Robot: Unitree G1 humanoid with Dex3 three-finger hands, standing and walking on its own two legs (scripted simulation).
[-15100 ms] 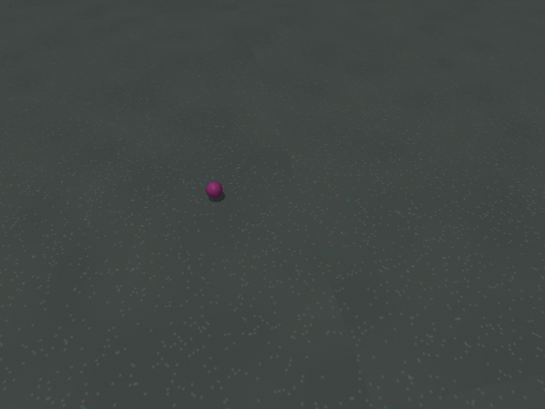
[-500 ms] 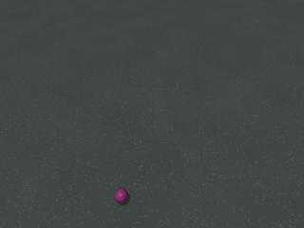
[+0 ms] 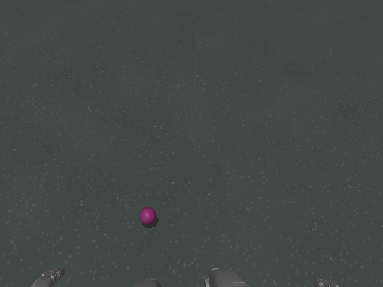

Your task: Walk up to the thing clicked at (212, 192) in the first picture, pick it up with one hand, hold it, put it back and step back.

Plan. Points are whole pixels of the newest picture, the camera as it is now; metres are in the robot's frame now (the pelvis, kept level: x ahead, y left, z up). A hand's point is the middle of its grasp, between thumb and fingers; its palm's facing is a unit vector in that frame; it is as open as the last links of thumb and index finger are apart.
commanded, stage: walk up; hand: left
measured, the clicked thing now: (147, 215) +0.49 +0.18 -0.72
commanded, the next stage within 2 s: none
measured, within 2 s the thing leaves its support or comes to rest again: neither
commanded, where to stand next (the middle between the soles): +0.12 -0.05 m, yaw -1 degrees
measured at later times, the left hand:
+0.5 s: hand out of the picture +0.08 +0.24 -0.12, palm faces +0.00 -0.89 -0.46, open 7.4 cm
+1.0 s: hand out of the picture +0.09 +0.23 -0.16, palm faces +0.01 -0.95 -0.31, open 7.4 cm
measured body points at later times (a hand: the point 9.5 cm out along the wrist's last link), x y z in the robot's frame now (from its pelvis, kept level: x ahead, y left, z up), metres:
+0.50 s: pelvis +0.02 -0.04 +0.00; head +0.02 -0.07 +0.45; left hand +0.08 +0.29 -0.09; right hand +0.05 -0.36 -0.14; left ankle +0.03 +0.11 -0.68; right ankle +0.02 -0.17 -0.73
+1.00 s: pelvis +0.01 -0.03 +0.01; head +0.04 -0.01 +0.45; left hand +0.09 +0.28 -0.13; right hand +0.16 -0.32 -0.10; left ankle +0.06 +0.12 -0.73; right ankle +0.02 -0.17 -0.73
